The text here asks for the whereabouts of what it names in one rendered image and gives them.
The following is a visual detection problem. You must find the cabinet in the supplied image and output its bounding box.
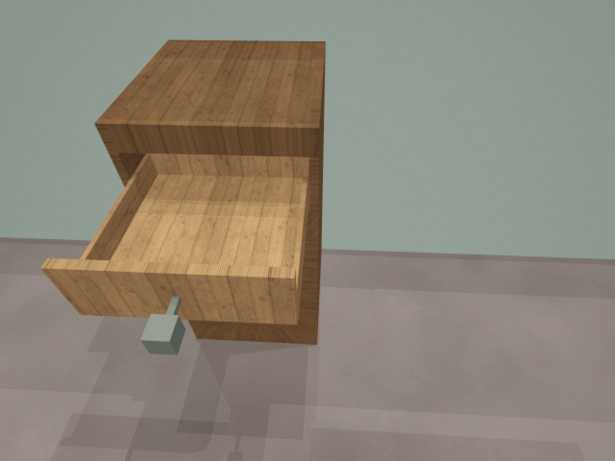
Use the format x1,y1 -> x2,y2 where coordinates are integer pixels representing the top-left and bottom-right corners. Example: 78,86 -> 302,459
94,40 -> 326,345

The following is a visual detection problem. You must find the drawer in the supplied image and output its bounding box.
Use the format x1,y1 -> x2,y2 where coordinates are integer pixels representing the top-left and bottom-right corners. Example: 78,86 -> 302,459
40,154 -> 309,325

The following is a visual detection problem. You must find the handle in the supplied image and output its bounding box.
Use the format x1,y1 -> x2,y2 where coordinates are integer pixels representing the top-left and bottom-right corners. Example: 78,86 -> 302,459
140,296 -> 185,355

